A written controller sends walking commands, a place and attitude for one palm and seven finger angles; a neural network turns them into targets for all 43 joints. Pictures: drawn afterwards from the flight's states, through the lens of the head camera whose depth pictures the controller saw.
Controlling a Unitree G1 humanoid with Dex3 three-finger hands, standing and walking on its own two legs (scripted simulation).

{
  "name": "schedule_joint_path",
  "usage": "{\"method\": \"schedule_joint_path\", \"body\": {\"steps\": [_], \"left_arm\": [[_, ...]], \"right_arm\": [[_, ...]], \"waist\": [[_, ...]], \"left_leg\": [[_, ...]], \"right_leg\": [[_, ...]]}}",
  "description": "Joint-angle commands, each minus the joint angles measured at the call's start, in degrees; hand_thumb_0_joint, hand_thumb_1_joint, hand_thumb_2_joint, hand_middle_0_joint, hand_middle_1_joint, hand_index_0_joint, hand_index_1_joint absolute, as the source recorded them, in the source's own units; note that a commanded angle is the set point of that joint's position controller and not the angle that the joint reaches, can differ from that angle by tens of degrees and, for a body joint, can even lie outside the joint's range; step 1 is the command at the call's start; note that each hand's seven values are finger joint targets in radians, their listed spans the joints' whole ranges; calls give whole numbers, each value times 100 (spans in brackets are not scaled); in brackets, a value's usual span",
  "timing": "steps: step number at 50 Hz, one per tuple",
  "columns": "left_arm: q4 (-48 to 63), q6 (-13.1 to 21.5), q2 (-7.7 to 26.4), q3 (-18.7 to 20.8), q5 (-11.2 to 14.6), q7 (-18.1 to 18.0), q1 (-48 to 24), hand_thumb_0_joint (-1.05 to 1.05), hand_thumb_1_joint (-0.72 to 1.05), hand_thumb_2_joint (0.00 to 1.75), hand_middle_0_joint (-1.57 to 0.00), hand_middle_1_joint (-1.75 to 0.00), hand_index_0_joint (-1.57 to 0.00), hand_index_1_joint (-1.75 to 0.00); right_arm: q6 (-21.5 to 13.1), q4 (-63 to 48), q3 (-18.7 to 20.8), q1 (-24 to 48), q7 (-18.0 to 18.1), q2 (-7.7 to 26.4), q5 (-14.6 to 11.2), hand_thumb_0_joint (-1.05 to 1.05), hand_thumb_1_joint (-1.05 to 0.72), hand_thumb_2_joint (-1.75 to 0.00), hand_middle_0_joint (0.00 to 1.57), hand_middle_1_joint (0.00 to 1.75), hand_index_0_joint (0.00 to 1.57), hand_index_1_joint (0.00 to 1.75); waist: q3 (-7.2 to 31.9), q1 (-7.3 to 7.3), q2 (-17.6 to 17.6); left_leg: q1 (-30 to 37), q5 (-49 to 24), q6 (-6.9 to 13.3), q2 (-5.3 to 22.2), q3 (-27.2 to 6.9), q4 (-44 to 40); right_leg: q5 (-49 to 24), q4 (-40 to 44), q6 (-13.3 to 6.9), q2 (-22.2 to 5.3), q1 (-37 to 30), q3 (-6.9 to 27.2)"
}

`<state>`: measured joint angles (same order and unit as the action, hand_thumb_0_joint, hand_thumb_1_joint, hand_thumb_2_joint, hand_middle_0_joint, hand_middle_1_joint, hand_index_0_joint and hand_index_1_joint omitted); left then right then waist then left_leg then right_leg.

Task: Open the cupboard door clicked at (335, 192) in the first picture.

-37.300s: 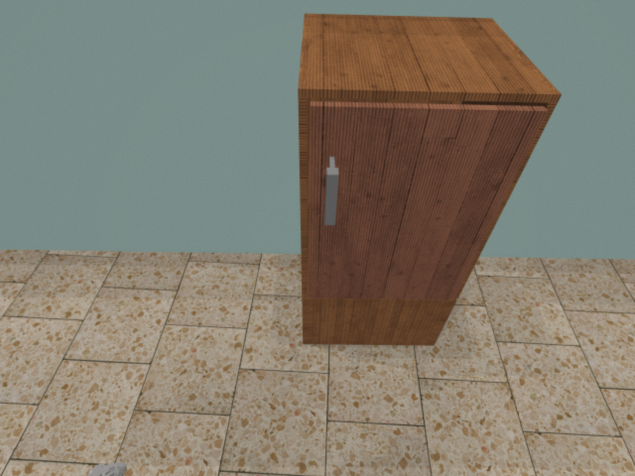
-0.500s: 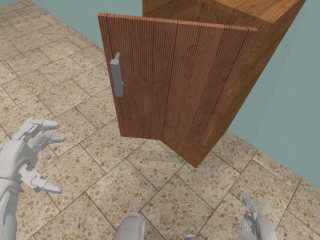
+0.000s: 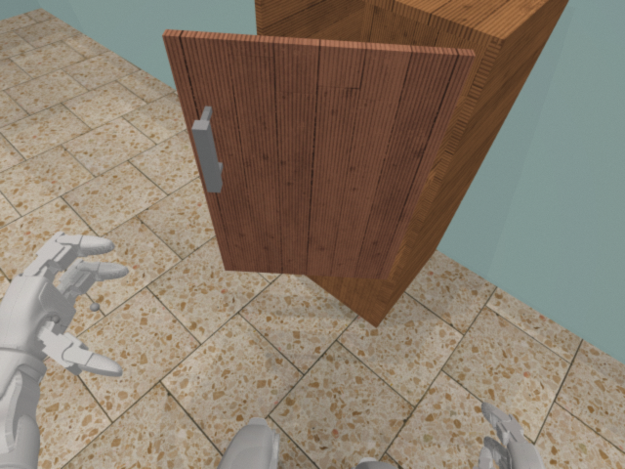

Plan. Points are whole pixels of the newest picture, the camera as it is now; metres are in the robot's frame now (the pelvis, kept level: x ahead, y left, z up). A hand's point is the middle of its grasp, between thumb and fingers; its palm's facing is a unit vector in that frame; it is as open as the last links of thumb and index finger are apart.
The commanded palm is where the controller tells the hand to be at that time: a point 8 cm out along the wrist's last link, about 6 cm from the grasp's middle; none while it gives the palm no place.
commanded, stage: raise the hand with hooked fingers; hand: left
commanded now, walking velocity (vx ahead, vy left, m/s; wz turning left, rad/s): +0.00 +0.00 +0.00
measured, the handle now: (211, 150) +0.57 +0.20 +0.05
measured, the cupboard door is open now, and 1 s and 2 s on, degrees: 37 37 37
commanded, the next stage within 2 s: move the hooked fingers beside the handle in 0.04 s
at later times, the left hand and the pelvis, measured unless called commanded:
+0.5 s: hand (114, 268) +0.34 +0.27 +0.06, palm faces +0.00 -1.00 -0.01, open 13.9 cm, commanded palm +0.31 +0.32 +0.06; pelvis +0.00 +0.01 +0.00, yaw +0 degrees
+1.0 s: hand (138, 223) +0.41 +0.26 +0.06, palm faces +0.01 -1.00 -0.01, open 13.9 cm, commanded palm +0.39 +0.31 +0.06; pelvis +0.00 +0.01 -0.01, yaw -1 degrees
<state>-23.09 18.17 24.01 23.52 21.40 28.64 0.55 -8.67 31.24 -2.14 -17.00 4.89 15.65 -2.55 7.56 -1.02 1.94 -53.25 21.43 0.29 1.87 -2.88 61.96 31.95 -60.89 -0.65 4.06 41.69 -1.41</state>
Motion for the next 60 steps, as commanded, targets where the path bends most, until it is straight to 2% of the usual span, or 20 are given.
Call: {"method": "schedule_joint_path", "body": {"steps": [1, 7, 10, 13, 14, 16, 20, 24, 26, 29, 30, 33, 37, 39, 40, 42, 47, 54, 56, 60], "left_arm": [[1017, 298, 1429, 538, 165, 44, -1068, 0, -50, 30, -30, -120, -30, -120], [1068, 305, 1386, 498, 160, 60, -1128, 0, -50, 30, -30, -120, -30, -120], [864, 330, 1460, 438, 96, 34, -1956, 0, -50, 30, -30, -120, -30, -120], [835, 343, 1202, 125, -9, 48, -2170, 0, -50, 30, -30, -120, -30, -120], [833, 333, 1279, 150, -40, 13, -2290, 0, -50, 30, -30, -120, -30, -120], [729, 298, 1266, 75, -123, -67, -2541, 0, -50, 30, -30, -120, -30, -120], [375, 213, 1711, 504, -198, -216, -2444, 0, -50, 30, -30, -120, -30, -120], [377, 296, 1555, 383, -250, -265, -2708, 0, -50, 30, -30, -120, -30, -120], [194, 310, 1606, 489, -237, -278, -2504, 0, -50, 30, -30, -120, -30, -120], [-120, 317, 1440, 261, -279, -251, -2963, 0, -50, 30, -30, -120, -30, -120], [-199, 349, 1532, 357, -257, -244, -3073, 0, -50, 30, -30, -120, -30, -120], [-403, 390, 1345, 40, -372, -212, -3717, 0, -50, 30, -30, -120, -30, -120], [-547, 515, 1572, 149, -473, -287, -4195, 0, -50, 30, -30, -120, -30, -120], [-797, 536, 1746, 308, -514, -322, -4272, 0, -50, 30, -30, -120, -30, -120], [-742, 585, 1886, 420, -506, -344, -4346, 0, -50, 30, -30, -120, -30, -120], [-987, 552, 1779, 307, -580, -361, -4444, 0, -50, 30, -30, -120, -30, -120], [-1539, 559, 2028, 439, -693, -381, -4777, 0, -50, 30, -30, -120, -30, -120], [-2057, 684, 2130, 388, -801, -329, -5466, 0, -50, 30, -30, -120, -30, -120], [-2156, 739, 2205, 431, -832, -323, -5629, 0, -50, 30, -30, -120, -30, -120], [-2284, 806, 2315, 474, -875, -334, -5990, 0, -50, 30, -30, -120, -30, -120]], "right_arm": [[-278, -818, 396, 163, 62, 853, -28, 0, -90, -90, 20, 30, 20, 30], [-262, -857, 390, 186, 49, 843, -24, 0, -90, -90, 20, 30, 20, 30], [-250, -697, 373, 152, 101, 877, -12, 0, -90, -90, 20, 30, 20, 30], [-275, -717, 387, 162, 111, 874, -25, 0, -90, -90, 20, 30, 20, 30], [-272, -694, 392, 156, 114, 890, -21, 0, -90, -90, 20, 30, 20, 30], [-263, -639, 389, 121, 117, 902, -15, 0, -90, -90, 20, 30, 20, 30], [-145, -607, 382, 50, 85, 928, 22, 0, -90, -90, 20, 30, 20, 30], [-46, -643, 392, 45, 20, 884, 20, 0, -90, -90, 20, 30, 20, 30], [-4, -649, 400, -18, -14, 895, 32, 0, -90, -90, 20, 30, 20, 30], [73, -580, 403, -68, -32, 908, 24, 0, -90, -90, 20, 30, 20, 30], [84, -559, 411, -102, -14, 922, 24, 0, -90, -90, 20, 30, 20, 30], [135, -481, 425, -160, 0, 942, 10, 0, -90, -90, 20, 30, 20, 30], [181, -345, 442, -261, 10, 964, 41, 0, -90, -90, 20, 30, 20, 30], [236, -297, 451, -309, 8, 980, 47, 0, -90, -90, 20, 30, 20, 30], [246, -280, 440, -331, 5, 976, 61, 0, -90, -90, 20, 30, 20, 30], [302, -258, 436, -350, -11, 956, 57, 0, -90, -90, 20, 30, 20, 30], [423, -217, 443, -482, -39, 993, 76, 0, -90, -90, 20, 30, 20, 30], [577, -112, 458, -637, -68, 1023, 81, 0, -90, -90, 20, 30, 20, 30], [607, -68, 464, -675, -69, 1026, 84, 0, -90, -90, 20, 30, 20, 30], [671, -2, 469, -778, -77, 1034, 110, 0, -90, -90, 20, 30, 20, 30]], "waist": [[1265, 36, 295], [1318, 37, 314], [1182, -98, 357], [1418, -101, 596], [1420, -83, 696], [1497, -129, 539], [1599, 29, 427], [1748, 14, 711], [1829, 50, 552], [1511, -125, 397], [1499, -106, 314], [1481, -257, 529], [1864, -234, 640], [1880, -224, 509], [1996, -148, 647], [1976, -220, 627], [2008, -228, 514], [2005, -384, 462], [2160, -359, 636], [2338, -408, 613]], "left_leg": [[1922, -442, 200, -77, 39, -819], [2040, -513, 184, -74, 3, -855], [1941, -243, 186, -52, -48, -779], [2268, -218, 158, -37, -109, -860], [2341, -150, 137, -27, -170, -916], [2394, -105, 146, -11, -222, -927], [2248, -367, 152, -30, -155, -896], [2490, -581, 111, -11, -152, -919], [2468, -771, 112, -4, -144, -885], [2183, -472, 137, -10, -128, -850], [2102, -480, 155, -21, -115, -802], [2263, -248, 128, 21, -195, -836], [2461, -484, 118, 29, -240, -731], [2394, -481, 127, 29, -225, -709], [2389, -596, 124, 16, -213, -660], [2405, -650, 124, 29, -199, -646], [2150, -688, 138, 37, -150, -532], [2000, -658, 167, 57, -132, -379], [2111, -782, 156, 62, -133, -320], [2130, -915, 175, 59, -169, -224]], "right_leg": [[-980, 1178, -38, -52, 407, 123], [-1085, 1121, -52, -37, 430, 47], [-803, 1096, -75, -36, 674, 61], [-770, 1037, -92, -58, 819, -12], [-728, 1025, -111, -64, 865, -38], [-710, 1008, -107, -64, 920, -63], [-880, 1016, -138, -53, 616, -38], [-1016, 967, -139, -50, 708, -80], [-1181, 942, -140, -28, 616, -92], [-1006, 977, -104, -28, 789, -78], [-1021, 974, -127, -12, 722, -55], [-812, 931, -117, -38, 1126, -76], [-909, 840, -145, -51, 1146, -59], [-907, 854, -137, -49, 1127, -44], [-973, 802, -168, -35, 1043, -40], [-1026, 812, -140, -48, 1125, -42], [-1074, 752, -129, -33, 1122, -18], [-1068, 694, -111, -20, 1330, 8], [-1136, 640, -123, -18, 1412, 17], [-1212, 563, -136, 3, 1449, 7]]}}
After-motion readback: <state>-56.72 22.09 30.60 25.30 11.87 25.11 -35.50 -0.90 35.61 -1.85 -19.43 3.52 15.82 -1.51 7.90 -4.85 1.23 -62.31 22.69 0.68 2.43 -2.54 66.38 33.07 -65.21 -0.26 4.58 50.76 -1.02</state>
